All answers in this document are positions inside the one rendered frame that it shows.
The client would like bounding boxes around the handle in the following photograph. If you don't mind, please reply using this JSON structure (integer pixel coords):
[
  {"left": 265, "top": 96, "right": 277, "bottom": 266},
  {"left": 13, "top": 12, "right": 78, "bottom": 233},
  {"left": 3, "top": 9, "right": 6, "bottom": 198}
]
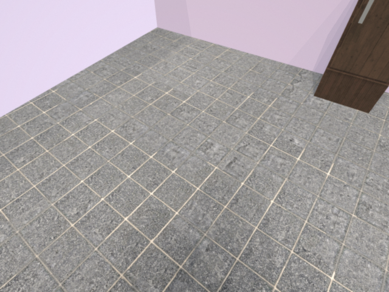
[{"left": 358, "top": 0, "right": 374, "bottom": 24}]

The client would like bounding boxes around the cupboard door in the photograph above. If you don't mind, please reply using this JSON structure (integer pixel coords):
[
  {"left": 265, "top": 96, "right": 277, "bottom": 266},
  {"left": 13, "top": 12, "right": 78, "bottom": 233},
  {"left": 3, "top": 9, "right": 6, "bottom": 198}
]
[{"left": 331, "top": 0, "right": 389, "bottom": 83}]

